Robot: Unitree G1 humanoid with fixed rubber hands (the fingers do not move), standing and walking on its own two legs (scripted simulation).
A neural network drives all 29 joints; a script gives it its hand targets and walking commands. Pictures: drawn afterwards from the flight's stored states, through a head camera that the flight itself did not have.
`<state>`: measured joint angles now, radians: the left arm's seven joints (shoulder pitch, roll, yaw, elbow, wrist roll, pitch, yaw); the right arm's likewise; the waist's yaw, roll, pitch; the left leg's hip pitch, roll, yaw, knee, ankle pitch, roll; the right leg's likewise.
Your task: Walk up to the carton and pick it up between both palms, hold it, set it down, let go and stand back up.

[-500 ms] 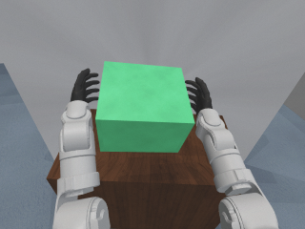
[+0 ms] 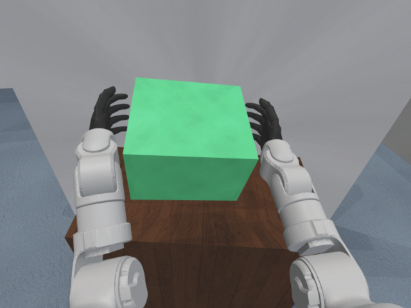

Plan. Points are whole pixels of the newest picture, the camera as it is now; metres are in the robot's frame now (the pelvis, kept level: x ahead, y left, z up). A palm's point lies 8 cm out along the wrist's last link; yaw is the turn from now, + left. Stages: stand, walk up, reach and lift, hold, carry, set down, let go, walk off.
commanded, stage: hold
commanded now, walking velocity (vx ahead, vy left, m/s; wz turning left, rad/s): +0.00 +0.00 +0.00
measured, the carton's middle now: (187, 140) +0.40 +0.02 +0.16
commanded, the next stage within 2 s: none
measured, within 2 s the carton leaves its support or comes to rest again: neither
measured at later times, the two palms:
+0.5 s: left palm (104, 133) +0.36 +0.17 +0.21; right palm (268, 141) +0.36 -0.14 +0.18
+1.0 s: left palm (103, 135) +0.36 +0.17 +0.21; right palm (269, 140) +0.36 -0.14 +0.19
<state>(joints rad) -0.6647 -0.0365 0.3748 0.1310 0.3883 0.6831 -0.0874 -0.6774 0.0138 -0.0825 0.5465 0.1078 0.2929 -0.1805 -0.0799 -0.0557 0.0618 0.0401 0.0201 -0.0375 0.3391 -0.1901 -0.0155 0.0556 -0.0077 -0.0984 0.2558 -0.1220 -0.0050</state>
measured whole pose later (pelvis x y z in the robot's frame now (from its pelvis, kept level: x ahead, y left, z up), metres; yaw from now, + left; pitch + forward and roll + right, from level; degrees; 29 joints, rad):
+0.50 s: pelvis +0.01 +0.00 +0.00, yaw +0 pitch -11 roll -1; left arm -0.63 -0.05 0.37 0.07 0.40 0.71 -0.10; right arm -0.64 0.01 -0.05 0.50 0.13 0.30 -0.19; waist -0.08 -0.05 0.08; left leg 0.06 0.02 -0.04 0.34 -0.20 -0.02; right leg 0.08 0.00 -0.10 0.25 -0.13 0.00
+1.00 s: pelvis +0.01 +0.00 +0.00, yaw +0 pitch -12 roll -1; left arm -0.60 -0.06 0.36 0.03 0.39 0.71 -0.09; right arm -0.63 0.00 -0.04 0.46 0.14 0.30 -0.19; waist -0.09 -0.05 0.08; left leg 0.07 0.02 -0.04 0.35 -0.21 -0.01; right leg 0.09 0.00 -0.10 0.25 -0.13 0.00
